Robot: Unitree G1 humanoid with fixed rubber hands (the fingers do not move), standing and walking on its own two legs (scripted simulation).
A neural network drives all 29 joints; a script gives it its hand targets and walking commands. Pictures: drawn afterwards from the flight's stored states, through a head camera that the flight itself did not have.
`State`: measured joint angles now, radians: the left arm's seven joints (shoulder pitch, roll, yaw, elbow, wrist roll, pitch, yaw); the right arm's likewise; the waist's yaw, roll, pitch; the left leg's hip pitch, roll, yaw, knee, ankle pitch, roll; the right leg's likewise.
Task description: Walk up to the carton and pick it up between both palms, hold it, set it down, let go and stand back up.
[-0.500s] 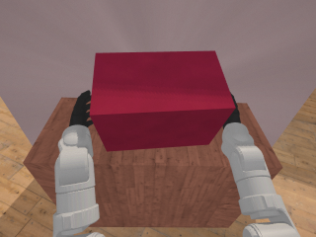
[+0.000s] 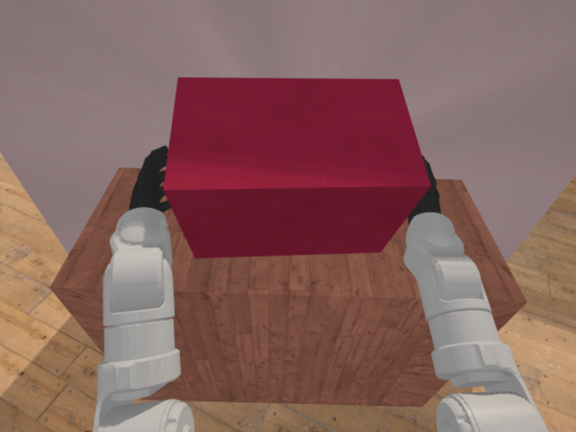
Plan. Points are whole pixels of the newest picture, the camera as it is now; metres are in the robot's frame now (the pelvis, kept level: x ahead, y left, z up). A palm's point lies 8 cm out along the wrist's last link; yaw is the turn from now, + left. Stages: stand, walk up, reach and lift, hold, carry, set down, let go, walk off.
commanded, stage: hold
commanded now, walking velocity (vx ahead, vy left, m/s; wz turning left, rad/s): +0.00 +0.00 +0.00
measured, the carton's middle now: (290, 174) +0.40 +0.00 +0.18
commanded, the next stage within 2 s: set down in 0.62 s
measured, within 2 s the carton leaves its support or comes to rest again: neither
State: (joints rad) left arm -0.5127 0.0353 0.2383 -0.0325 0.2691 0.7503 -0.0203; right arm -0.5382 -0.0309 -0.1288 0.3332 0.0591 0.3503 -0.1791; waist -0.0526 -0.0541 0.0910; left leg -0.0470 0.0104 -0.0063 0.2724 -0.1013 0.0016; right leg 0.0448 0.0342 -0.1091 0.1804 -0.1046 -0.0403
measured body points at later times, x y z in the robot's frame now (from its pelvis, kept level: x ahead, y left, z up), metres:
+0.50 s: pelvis +0.00 +0.01 +0.00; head -0.02 +0.03 +0.45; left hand +0.36 +0.19 +0.17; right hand +0.37 -0.17 +0.16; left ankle +0.04 +0.12 -0.75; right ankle +0.01 -0.09 -0.75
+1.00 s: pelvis +0.00 +0.00 +0.00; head +0.00 +0.02 +0.45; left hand +0.37 +0.19 +0.13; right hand +0.37 -0.17 +0.11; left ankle +0.04 +0.12 -0.75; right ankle +0.01 -0.09 -0.75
